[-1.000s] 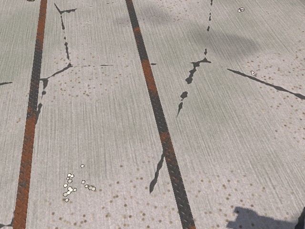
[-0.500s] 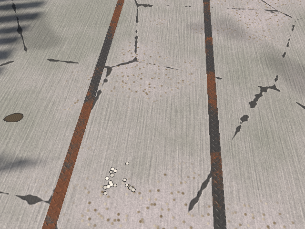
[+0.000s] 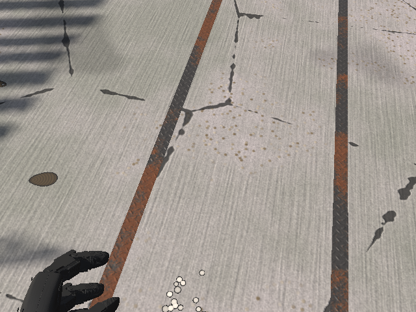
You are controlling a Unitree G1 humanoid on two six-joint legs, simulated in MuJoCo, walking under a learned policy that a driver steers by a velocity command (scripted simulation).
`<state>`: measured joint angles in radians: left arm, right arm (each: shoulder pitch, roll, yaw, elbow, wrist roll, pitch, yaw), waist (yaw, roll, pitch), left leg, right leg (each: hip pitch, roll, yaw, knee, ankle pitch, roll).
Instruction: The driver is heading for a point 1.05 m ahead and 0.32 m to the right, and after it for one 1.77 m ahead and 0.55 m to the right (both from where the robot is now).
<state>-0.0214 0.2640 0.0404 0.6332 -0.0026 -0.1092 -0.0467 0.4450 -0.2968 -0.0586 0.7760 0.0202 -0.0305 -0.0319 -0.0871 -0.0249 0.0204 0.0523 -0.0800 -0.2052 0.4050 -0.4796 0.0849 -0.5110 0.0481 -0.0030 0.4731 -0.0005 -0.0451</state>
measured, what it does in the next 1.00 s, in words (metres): walks ahead, turning right: left foot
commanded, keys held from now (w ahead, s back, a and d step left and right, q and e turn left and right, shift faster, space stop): s+e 0.38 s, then w+e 0.62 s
